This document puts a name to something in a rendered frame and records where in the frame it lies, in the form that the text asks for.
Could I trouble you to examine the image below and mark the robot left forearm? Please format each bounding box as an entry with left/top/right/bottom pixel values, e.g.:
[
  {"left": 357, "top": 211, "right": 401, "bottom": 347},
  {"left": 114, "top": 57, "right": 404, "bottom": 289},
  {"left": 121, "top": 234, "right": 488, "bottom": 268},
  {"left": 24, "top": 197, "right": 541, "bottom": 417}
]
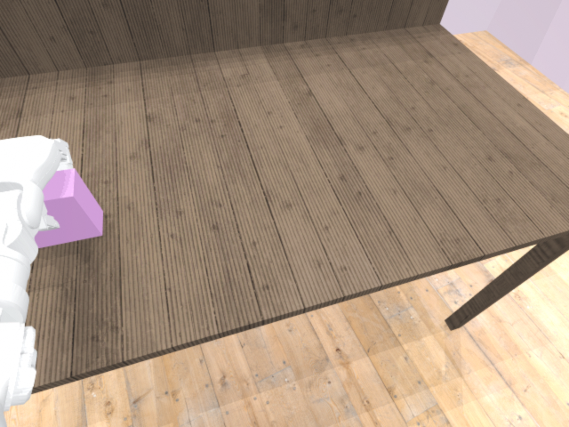
[{"left": 0, "top": 176, "right": 44, "bottom": 323}]

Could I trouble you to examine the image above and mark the left robot hand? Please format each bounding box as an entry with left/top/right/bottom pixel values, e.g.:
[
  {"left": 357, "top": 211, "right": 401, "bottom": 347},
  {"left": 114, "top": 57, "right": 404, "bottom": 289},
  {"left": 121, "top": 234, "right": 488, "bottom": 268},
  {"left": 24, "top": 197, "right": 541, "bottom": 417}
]
[{"left": 0, "top": 135, "right": 73, "bottom": 231}]

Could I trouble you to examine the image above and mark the sponge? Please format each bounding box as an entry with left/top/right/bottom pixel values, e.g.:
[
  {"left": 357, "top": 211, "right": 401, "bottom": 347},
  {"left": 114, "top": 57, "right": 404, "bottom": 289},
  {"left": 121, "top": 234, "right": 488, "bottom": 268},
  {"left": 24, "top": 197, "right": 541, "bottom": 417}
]
[{"left": 35, "top": 168, "right": 103, "bottom": 248}]

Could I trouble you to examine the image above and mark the table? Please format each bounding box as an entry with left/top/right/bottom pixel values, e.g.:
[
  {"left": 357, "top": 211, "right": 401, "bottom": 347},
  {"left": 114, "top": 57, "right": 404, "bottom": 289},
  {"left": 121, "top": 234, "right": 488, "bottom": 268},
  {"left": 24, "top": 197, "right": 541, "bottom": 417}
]
[{"left": 0, "top": 0, "right": 569, "bottom": 394}]

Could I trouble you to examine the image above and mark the left robot upper arm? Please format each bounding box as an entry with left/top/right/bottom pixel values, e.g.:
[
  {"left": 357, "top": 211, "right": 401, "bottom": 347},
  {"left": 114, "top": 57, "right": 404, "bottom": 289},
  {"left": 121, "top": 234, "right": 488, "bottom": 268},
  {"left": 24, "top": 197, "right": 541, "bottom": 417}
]
[{"left": 0, "top": 322, "right": 37, "bottom": 427}]

